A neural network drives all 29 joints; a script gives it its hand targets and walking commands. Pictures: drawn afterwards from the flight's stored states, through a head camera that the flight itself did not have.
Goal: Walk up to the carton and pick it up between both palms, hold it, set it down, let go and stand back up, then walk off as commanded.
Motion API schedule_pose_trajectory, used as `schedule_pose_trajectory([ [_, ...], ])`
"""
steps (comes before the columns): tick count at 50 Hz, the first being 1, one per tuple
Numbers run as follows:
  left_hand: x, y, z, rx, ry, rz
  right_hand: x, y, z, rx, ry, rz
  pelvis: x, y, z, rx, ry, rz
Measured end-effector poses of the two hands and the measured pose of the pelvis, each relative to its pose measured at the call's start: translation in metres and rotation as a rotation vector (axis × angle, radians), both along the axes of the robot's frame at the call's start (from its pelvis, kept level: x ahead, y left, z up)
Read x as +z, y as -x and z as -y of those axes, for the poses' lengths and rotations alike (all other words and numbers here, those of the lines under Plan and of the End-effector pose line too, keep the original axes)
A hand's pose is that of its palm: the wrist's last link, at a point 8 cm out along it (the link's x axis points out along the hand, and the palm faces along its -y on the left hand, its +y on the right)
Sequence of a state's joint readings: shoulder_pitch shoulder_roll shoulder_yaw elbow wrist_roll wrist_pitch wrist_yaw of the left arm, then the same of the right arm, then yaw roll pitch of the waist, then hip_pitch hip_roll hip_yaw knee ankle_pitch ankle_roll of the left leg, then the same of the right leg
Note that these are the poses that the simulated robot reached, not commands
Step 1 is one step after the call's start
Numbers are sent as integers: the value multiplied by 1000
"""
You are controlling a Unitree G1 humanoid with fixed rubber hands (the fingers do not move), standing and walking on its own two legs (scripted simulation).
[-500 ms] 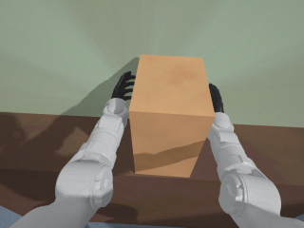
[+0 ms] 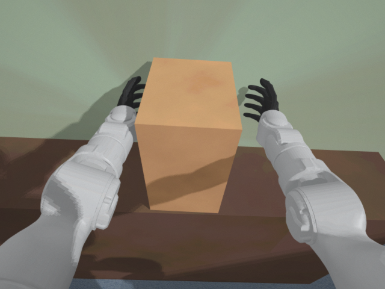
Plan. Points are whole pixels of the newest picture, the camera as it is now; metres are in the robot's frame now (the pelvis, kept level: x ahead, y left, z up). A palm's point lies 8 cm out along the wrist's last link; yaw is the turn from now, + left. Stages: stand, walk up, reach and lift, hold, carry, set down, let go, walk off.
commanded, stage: set down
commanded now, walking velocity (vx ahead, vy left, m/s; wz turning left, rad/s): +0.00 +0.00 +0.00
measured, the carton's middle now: (188, 140) +0.43 -0.03 +0.08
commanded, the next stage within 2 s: none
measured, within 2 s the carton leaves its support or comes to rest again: neither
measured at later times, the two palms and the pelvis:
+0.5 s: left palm (116, 86) +0.47 +0.11 +0.21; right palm (281, 90) +0.42 -0.20 +0.22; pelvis +0.00 -0.01 +0.01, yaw +0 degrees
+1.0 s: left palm (96, 77) +0.47 +0.14 +0.23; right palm (281, 102) +0.41 -0.21 +0.20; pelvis +0.01 +0.01 +0.01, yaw -1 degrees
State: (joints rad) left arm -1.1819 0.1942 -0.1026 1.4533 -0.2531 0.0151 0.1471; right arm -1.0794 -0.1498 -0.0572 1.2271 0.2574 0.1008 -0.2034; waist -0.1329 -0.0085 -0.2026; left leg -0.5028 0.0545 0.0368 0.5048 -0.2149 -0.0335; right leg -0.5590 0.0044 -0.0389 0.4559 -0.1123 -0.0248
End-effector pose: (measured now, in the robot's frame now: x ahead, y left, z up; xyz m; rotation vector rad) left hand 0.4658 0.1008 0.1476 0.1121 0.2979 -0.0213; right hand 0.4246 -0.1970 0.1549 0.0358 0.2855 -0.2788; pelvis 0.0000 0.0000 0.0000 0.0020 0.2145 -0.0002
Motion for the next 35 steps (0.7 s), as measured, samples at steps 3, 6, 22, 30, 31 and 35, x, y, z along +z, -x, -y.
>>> schedule_pose_trajectory([
  [3,2,0,0,7,4,-16,5,-1,1,-7,-5,0,1,1,3,1,-1,9],
  [6,5,0,1,16,16,-30,9,0,0,-15,-14,-6,1,1,5,-2,-1,14],
  [22,42,-1,-6,49,40,-59,46,0,2,-38,-69,10,4,3,6,-9,-2,53],
  [30,93,-2,-22,59,43,-13,102,3,15,-38,-30,79,7,5,3,-11,-7,102],
  [31,99,-2,-23,59,37,-5,108,3,16,-38,-27,83,8,5,2,-11,-7,107],
  [35,117,-3,-29,49,29,18,125,6,20,-35,-12,85,9,1,0,-11,-4,132],
])
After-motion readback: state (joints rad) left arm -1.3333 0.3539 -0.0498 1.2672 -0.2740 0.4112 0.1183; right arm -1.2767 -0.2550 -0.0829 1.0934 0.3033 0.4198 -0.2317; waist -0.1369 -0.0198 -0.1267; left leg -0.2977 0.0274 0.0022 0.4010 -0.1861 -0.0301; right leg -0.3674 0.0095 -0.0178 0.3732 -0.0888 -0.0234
